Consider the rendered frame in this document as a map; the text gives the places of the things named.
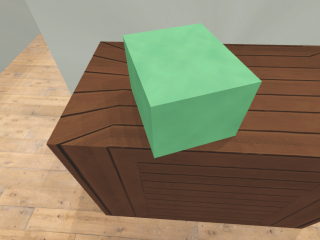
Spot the pedestal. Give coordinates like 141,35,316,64
46,41,320,229

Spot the carton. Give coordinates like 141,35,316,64
123,23,262,158

